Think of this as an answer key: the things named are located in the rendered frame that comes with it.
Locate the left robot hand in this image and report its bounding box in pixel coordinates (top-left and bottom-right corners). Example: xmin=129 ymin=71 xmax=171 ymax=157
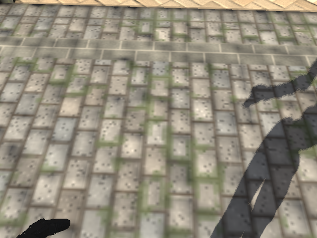
xmin=16 ymin=218 xmax=70 ymax=238

